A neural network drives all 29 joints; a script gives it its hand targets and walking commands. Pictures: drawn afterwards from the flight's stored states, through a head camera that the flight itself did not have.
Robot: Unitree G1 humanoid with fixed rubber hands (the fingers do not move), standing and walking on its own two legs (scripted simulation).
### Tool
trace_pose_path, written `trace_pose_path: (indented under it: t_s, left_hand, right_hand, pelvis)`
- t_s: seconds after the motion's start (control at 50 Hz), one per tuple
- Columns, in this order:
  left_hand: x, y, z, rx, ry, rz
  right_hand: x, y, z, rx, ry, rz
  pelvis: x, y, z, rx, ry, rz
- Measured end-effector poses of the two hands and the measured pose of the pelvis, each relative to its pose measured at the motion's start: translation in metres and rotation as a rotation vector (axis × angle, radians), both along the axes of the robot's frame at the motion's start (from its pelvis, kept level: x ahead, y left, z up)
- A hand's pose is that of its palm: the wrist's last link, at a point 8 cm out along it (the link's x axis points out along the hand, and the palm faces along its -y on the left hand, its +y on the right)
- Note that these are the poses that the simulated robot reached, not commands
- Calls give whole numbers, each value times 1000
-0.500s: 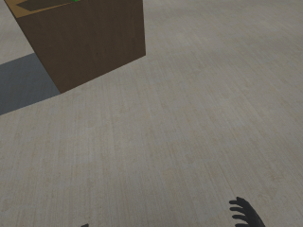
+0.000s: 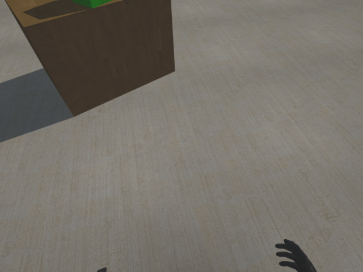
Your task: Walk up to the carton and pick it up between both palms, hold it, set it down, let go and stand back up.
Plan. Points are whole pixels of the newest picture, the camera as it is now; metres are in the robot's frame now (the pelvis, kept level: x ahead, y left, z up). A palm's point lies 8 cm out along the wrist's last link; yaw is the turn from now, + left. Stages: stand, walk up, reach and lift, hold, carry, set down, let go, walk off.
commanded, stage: stand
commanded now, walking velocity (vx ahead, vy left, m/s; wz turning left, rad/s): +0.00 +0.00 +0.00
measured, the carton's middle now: out of the picture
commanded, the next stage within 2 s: walk up in 0.48 s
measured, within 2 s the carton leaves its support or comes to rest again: neither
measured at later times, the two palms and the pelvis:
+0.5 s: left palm out of the picture +0.06 +0.24 -0.13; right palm out of the picture +0.10 -0.25 -0.10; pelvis -0.02 +0.00 +0.00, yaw +0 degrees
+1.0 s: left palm out of the picture +0.08 +0.34 -0.12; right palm out of the picture +0.11 -0.24 -0.09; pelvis +0.01 +0.06 -0.01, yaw +5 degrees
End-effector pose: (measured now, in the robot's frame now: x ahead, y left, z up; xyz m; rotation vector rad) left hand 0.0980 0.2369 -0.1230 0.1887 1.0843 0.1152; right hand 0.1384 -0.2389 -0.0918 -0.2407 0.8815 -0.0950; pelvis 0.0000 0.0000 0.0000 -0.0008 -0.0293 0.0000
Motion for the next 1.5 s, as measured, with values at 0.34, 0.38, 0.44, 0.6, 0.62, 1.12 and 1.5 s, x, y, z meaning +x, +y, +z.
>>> trace_pose_path:
  t_s: [0.34, 0.38, 0.44, 0.6, 0.62, 1.12, 1.5]
  left_hand:
    - [-24, 1, -4, 0, 36, 12]
    - [-26, 1, -5, 0, 40, 13]
    - [-30, 1, -6, 0, 43, 14]
    - [-42, 2, -7, -1, 58, 19]
    - [-43, 2, -8, -1, 59, 20]
    - [25, 123, 20, 93, -132, 69]
    - [50, 135, 15, 98, -25, 146]
  right_hand:
    - [-25, -5, -6, -6, 41, -15]
    - [-28, -5, -7, -6, 44, -17]
    - [-33, -6, -8, -7, 50, -19]
    - [-46, -7, -11, -10, 71, -25]
    - [-47, -8, -12, -10, 74, -26]
    - [-25, 4, -6, -125, 193, 40]
    - [93, 22, -4, -128, 198, 94]
  pelvis:
    - [-13, 0, 0, 0, -19, 0]
    - [-15, 0, 0, 0, -22, 0]
    - [-18, 0, 0, 0, -26, 0]
    - [-25, 0, -1, 0, -36, 0]
    - [-26, 0, -1, 0, -37, 0]
    - [32, 62, -6, -1, -48, 97]
    - [130, 74, -3, -22, 14, 154]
